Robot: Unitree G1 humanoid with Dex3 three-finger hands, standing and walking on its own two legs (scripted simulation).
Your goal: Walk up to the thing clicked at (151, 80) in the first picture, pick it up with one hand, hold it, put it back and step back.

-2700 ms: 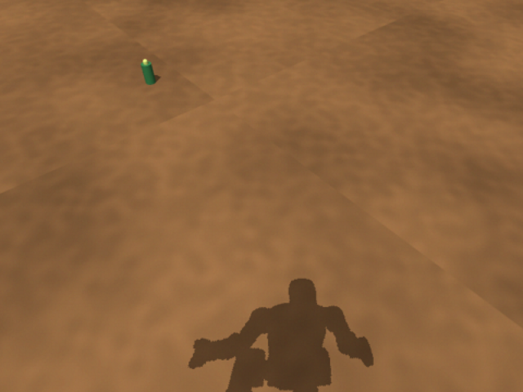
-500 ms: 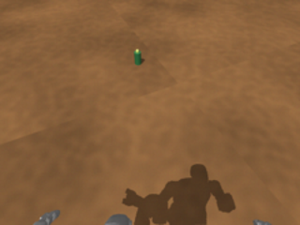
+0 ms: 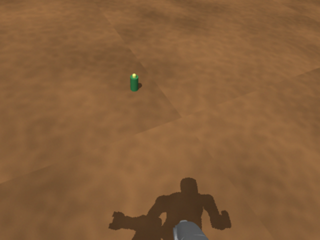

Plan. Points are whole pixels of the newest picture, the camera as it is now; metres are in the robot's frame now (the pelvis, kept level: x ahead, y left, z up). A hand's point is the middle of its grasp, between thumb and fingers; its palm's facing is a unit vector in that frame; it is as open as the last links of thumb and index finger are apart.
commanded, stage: walk up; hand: left
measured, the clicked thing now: (134, 81) +1.48 +0.13 -0.69
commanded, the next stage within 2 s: none
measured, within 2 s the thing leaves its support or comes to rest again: neither
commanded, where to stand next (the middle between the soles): +1.14 -0.10 m, yaw +0 degrees
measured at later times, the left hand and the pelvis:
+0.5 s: hand (98, 171) +0.33 +0.18 -0.12, palm faces -0.01 -0.92 -0.39, open 7.3 cm; pelvis +0.26 -0.09 +0.00, yaw -2 degrees
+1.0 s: hand (97, 127) +0.53 +0.22 -0.16, palm faces -0.03 -0.95 -0.31, open 7.4 cm; pelvis +0.48 -0.05 +0.00, yaw +0 degrees
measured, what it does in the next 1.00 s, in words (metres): walks ahead: right foot, then left foot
